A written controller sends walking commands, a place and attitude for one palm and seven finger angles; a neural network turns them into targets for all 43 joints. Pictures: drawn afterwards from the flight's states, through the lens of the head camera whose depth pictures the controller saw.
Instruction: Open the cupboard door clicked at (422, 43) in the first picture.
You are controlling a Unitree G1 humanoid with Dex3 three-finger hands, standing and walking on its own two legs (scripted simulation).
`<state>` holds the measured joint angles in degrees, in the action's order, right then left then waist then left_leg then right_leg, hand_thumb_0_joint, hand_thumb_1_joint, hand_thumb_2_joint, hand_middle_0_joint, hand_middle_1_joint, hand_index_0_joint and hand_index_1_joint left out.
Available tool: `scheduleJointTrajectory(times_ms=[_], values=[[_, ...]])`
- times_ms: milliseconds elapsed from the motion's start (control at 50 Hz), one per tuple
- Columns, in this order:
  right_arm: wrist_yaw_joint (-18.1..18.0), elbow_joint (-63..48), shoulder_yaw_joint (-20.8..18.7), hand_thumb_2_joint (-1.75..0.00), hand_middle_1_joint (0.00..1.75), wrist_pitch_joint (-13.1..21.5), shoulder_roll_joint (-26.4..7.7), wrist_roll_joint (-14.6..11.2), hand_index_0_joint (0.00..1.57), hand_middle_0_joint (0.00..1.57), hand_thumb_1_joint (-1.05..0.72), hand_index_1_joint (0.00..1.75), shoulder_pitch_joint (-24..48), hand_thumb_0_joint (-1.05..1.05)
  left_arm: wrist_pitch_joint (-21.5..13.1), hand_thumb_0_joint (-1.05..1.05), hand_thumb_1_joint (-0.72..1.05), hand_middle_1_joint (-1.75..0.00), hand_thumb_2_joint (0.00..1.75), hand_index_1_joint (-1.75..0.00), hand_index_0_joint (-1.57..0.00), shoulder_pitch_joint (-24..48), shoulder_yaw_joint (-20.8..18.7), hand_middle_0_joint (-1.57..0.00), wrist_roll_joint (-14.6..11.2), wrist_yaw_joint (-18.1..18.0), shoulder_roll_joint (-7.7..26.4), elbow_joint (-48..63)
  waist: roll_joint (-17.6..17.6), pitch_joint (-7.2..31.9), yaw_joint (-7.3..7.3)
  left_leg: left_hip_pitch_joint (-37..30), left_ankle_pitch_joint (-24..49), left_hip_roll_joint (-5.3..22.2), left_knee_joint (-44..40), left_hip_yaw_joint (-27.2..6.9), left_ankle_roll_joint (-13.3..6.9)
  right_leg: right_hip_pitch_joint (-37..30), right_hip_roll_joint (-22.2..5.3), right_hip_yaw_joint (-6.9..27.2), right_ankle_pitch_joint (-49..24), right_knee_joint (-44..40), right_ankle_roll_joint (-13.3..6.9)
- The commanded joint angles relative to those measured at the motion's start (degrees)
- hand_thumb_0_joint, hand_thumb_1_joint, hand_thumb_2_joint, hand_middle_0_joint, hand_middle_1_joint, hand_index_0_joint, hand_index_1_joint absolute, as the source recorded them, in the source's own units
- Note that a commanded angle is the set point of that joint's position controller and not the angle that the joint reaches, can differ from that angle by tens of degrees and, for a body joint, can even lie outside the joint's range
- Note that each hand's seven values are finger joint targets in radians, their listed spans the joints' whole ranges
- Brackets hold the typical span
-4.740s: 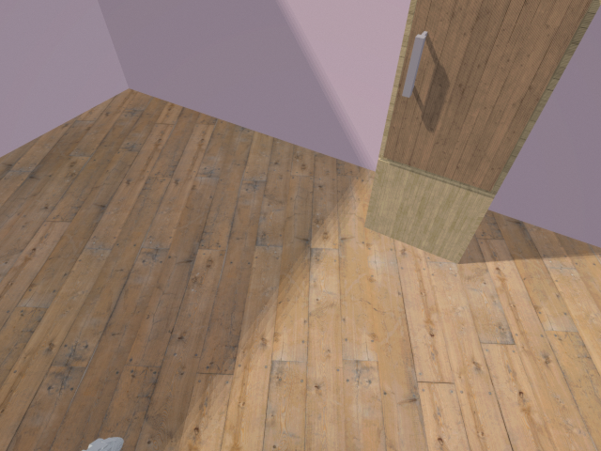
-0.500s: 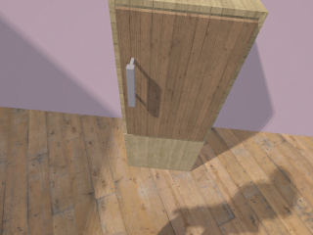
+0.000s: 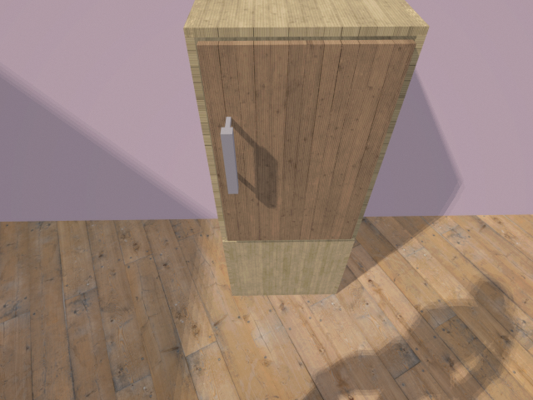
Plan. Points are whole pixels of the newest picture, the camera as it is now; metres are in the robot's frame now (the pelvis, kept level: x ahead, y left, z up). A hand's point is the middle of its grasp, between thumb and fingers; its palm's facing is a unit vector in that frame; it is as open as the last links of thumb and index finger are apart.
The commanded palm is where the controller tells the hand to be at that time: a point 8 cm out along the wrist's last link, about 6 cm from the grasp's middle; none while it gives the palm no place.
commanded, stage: come to a stop and stand still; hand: left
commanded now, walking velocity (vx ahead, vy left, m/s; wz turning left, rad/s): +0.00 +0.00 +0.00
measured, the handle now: (231, 156) +0.60 +0.11 +0.01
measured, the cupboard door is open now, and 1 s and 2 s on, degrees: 0 0 0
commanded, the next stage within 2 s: look again from close up in 0.48 s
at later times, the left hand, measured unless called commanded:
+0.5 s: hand out of the picture -0.07 +0.12 -0.18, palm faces +0.04 -0.99 -0.14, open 7.4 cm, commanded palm none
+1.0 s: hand out of the picture +0.02 +0.15 -0.18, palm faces +0.01 -0.97 -0.23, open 7.4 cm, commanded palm none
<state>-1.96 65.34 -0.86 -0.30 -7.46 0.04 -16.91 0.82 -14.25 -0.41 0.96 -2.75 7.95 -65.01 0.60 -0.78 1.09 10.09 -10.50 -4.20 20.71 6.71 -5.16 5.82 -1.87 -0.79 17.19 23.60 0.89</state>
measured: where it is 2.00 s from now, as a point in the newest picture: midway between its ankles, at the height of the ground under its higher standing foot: outside the picture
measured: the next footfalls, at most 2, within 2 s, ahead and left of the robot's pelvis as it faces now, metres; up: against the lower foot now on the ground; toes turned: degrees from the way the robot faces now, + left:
none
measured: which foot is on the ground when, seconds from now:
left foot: down 0.00-1.00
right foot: down 0.00-1.00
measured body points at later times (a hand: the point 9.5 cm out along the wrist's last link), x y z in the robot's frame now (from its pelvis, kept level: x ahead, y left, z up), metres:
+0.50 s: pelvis -0.02 -0.02 +0.00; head -0.01 -0.02 +0.45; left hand -0.07 +0.17 -0.16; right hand -0.05 -0.23 -0.16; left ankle +0.01 +0.06 -0.74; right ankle -0.05 -0.13 -0.74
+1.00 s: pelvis +0.01 -0.03 -0.01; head +0.00 -0.04 +0.44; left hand +0.02 +0.20 -0.16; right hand +0.02 -0.25 -0.17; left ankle +0.01 +0.06 -0.74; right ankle -0.05 -0.13 -0.74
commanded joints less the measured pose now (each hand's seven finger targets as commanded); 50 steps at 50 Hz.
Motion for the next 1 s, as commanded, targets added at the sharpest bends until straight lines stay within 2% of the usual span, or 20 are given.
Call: scheduleJointTrajectory(times_ms=[0,100,140,220,320,420,520,540,560,580,600,620,640,660,680,700,720,780,860,980], values=[[-0.15,-0.27,-0.45,-0.9,0.3,1.26,-5.62,0.37,0.2,0.2,-0.9,0.3,-3.88,0.0,-0.87,0.0,0.9,-0.3,0.9,-0.3,-0.2,-4.98,-0.18,-0.2,-0.61,-0.21,4.2,0.57,-6.4,-3.4,-0.49,-2.71,3.85,10.53,-5.0,-10.57,3.16,5.87,-5.01,4.46,-6.7,-5.1,-2.51],[-0.03,0.53,-0.38,-0.9,0.3,0.9,-5.07,0.45,0.2,0.2,-0.9,0.3,-4.1,0.0,-0.57,0.0,0.9,-0.3,0.9,-0.3,-0.2,-5.72,-0.17,-0.2,-0.49,-0.19,3.9,0.76,-1.6,-5.89,-0.72,0.19,-5.63,10.92,-8.05,-11.79,3.15,7.18,-4.0,4.18,-2.96,-4.76,-2.4],[0.0,0.69,-0.37,-0.9,0.3,0.8,-4.9,0.42,0.2,0.2,-0.9,0.3,-4.12,0.0,-0.56,0.0,0.9,-0.3,0.9,-0.3,-0.2,-6.56,-0.18,-0.2,-0.34,-0.19,3.83,0.56,-0.96,-6.77,-1.07,1.63,-7.7,11.08,-8.43,-12.05,2.98,6.97,-3.89,3.99,-2.8,-4.8,-2.36],[-0.05,0.83,-0.49,-0.9,0.3,0.64,-4.51,0.47,0.2,0.2,-0.9,0.3,-4.66,0.0,-0.73,0.0,0.9,-0.3,0.9,-0.3,-0.2,-7.76,-0.07,-0.2,-0.33,-0.11,3.12,0.24,-0.43,-6.85,-0.76,1.7,-9.17,10.9,-8.59,-12.04,3.03,8.22,-3.53,4.3,-1.6,-4.92,-2.5],[-0.17,0.81,-0.51,-0.9,0.3,0.75,-4.12,0.46,0.2,0.2,-0.9,0.3,-4.84,0.0,-1.06,0.0,0.9,-0.3,0.9,-0.3,-0.2,-9.09,-0.01,-0.2,-0.34,-0.09,2.43,-0.18,-0.3,-4.57,-0.53,-0.24,-7.22,10.77,-7.47,-11.56,3.01,8.35,-3.62,4.62,-2.12,-5.29,-2.7],[-0.25,0.59,-0.46,-0.9,0.3,0.8,-4.03,0.33,0.2,0.2,-0.9,0.3,-4.51,0.0,-1.36,0.0,0.9,-0.3,0.9,-0.3,-0.2,-9.95,0.29,-0.2,-0.31,-0.09,1.75,-0.79,-0.38,-5.1,-0.46,-1.0,-5.85,10.8,-6.49,-10.96,2.99,9.6,-3.76,5.12,-2.28,-6.02,-2.7],[-0.31,0.62,-0.24,-0.9,0.3,0.98,-3.83,0.3,0.2,0.2,-0.9,0.3,-4.44,0.0,-1.75,0.0,0.9,-0.3,0.9,-0.3,-0.2,-10.44,0.47,-0.2,-0.39,-0.15,1.59,-1.16,-0.96,-4.54,-0.19,-2.38,-1.5,10.49,-4.71,-9.98,3.06,9.81,-4.02,5.97,-3.76,-6.59,-2.86],[-0.28,0.52,-0.22,-0.9,0.3,1.03,-3.92,0.19,0.2,0.2,-0.9,0.3,-4.32,0.0,-1.81,0.0,0.9,-0.3,0.9,-0.3,-0.2,-10.5,0.45,-0.2,-0.36,-0.22,1.91,-1.07,-1.29,-4.21,-0.31,-2.62,-0.36,10.63,-4.29,-9.94,2.97,9.31,-4.05,6.02,-4.62,-6.65,-2.85],[0.76,-4.07,0.65,-0.9,0.3,2.3,-6.44,0.44,0.2,0.2,-0.9,0.3,0.58,0.0,-3.97,0.0,0.9,-0.3,0.9,-0.3,-0.2,-11.9,1.07,-0.2,1.33,-1.74,3.83,-0.92,-2.5,-5.85,-2.21,3.99,8.52,10.81,7.56,-9.04,4.14,8.63,-5.26,6.22,-15.97,-5.72,-2.47],[1.08,-5.38,0.37,-0.9,0.3,1.75,-4.51,0.56,0.2,0.2,-0.9,0.3,-2.0,0.0,-3.93,0.0,0.9,-0.3,0.9,-0.3,-0.2,-10.12,0.55,-0.2,0.36,-1.43,5.3,1.64,-2.55,-2.48,0.61,1.93,-3.69,9.3,5.92,-9.08,4.12,10.55,-6.54,7.97,-0.3,-6.66,-4.13],[1.08,-4.86,0.13,-0.9,0.3,1.61,-4.71,0.9,0.2,0.2,-0.9,0.3,-2.47,0.0,-3.77,0.0,0.9,-0.3,0.9,-0.3,-0.2,-8.69,0.62,-0.2,0.34,-0.94,4.52,2.69,1.72,-3.89,0.91,2.88,-5.57,8.47,4.98,-9.02,3.84,12.17,-5.68,8.09,5.39,-5.78,-4.94],[1.11,-4.82,0.37,-0.9,0.3,1.64,-4.64,0.98,0.2,0.2,-0.9,0.3,-3.83,0.0,-3.96,0.0,0.9,-0.3,0.9,-0.3,-0.2,-9.03,0.81,-0.2,0.05,-0.7,4.48,2.86,2.94,-2.45,1.14,3.45,-4.55,8.5,5.17,-9.43,3.51,11.45,-4.71,7.65,4.95,-4.59,-5.41],[1.09,-5.22,0.49,-0.9,0.3,1.97,-4.56,1.23,0.2,0.2,-0.9,0.3,-4.53,0.0,-4.22,0.0,0.9,-0.3,0.9,-0.3,-0.2,-9.23,0.59,-0.2,0.05,-0.53,4.3,3.19,6.64,-0.08,0.92,2.49,-1.35,8.79,5.19,-9.78,2.94,9.86,-4.32,6.5,0.47,-2.29,-5.67],[0.98,-5.42,0.6,-0.9,0.3,2.16,-4.21,1.04,0.2,0.2,-0.9,0.3,-4.09,0.0,-4.2,0.0,0.9,-0.3,0.9,-0.3,-0.2,-9.51,0.59,-0.2,-0.11,-0.38,4.4,3.04,5.42,0.59,0.42,2.26,0.13,9.21,4.57,-10.19,2.5,8.84,-3.76,5.89,-1.6,-1.23,-5.5],[0.87,-5.74,0.65,-0.9,0.3,2.28,-4.61,0.91,0.2,0.2,-0.9,0.3,-3.9,0.0,-4.15,0.0,0.9,-0.3,0.9,-0.3,-0.2,-9.56,0.69,-0.2,-0.14,-0.29,3.96,3.09,2.71,0.48,0.1,2.66,1.36,9.55,4.49,-10.27,2.23,8.31,-3.39,5.75,-2.9,-0.85,-5.32],[0.76,-5.87,0.7,-0.9,0.3,2.39,-4.89,0.84,0.2,0.2,-0.9,0.3,-4.06,0.0,-4.07,0.0,0.9,-0.3,0.9,-0.3,-0.2,-9.28,0.81,-0.2,-0.18,-0.25,3.52,3.1,-0.65,-0.31,0.06,3.15,2.18,9.82,4.18,-10.33,2.04,8.26,-3.22,5.41,-3.8,-0.63,-5.13],[0.72,-5.83,0.75,-0.9,0.3,2.46,-5.15,0.75,0.2,0.2,-0.9,0.3,-3.98,0.0,-3.92,0.0,0.9,-0.3,0.9,-0.3,-0.2,-9.01,0.94,-0.2,-0.22,-0.22,3.18,3.19,-2.26,-1.21,-0.2,3.55,2.36,9.8,3.68,-10.42,1.93,8.21,-3.09,5.39,-4.16,-0.61,-4.95],[0.65,-5.69,0.84,-0.9,0.3,2.62,-5.84,0.79,0.2,0.2,-0.9,0.3,-3.57,0.0,-3.64,0.0,0.9,-0.3,0.9,-0.3,-0.2,-8.59,0.83,-0.2,-0.2,-0.2,3.72,3.56,-4.4,-3.78,-0.65,4.22,3.64,9.76,2.66,-10.09,1.8,8.68,-3.01,5.05,-5.71,-0.17,-4.48],[0.46,-5.09,0.92,-0.9,0.3,2.79,-6.53,0.8,0.2,0.2,-0.9,0.3,-2.97,0.0,-3.35,0.0,0.9,-0.3,0.9,-0.3,-0.2,-8.15,0.48,-0.2,-0.17,-0.31,4.89,4.12,-3.71,-4.21,-1.06,3.42,6.72,9.92,2.43,-9.51,1.68,7.7,-3.23,4.97,-9.44,0.18,-4.2],[0.24,-4.55,0.96,-0.9,0.3,2.79,-7.02,0.8,0.2,0.2,-0.9,0.3,-1.78,0.0,-3.02,0.0,0.9,-0.3,0.9,-0.3,-0.2,-7.6,0.11,-0.2,-0.22,-0.27,6.53,4.9,-2.67,-1.95,-1.36,1.8,8.93,9.98,2.73,-8.64,1.95,5.35,-3.69,5.45,-14.09,0.18,-4.08]])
